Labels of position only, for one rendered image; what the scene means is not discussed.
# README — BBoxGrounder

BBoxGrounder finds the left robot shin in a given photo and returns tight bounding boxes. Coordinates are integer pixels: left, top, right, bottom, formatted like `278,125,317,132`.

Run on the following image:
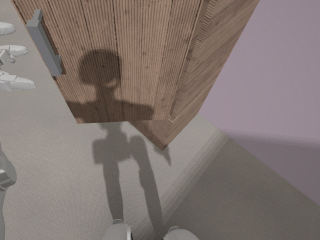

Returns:
112,219,125,225

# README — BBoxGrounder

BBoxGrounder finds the handle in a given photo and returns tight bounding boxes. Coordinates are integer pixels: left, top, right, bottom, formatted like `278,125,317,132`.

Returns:
26,9,62,76

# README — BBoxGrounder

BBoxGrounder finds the robot right thigh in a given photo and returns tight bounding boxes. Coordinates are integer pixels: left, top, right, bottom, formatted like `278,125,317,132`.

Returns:
163,229,199,240

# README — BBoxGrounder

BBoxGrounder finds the left robot hand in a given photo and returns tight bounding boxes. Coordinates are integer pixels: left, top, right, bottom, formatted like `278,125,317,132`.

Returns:
0,22,37,92

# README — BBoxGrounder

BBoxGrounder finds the left robot upper arm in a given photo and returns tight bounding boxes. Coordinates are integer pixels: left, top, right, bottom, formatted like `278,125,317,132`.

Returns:
0,149,17,240

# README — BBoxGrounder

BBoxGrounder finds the cupboard door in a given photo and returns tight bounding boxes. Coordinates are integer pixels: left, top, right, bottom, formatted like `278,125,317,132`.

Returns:
10,0,204,124

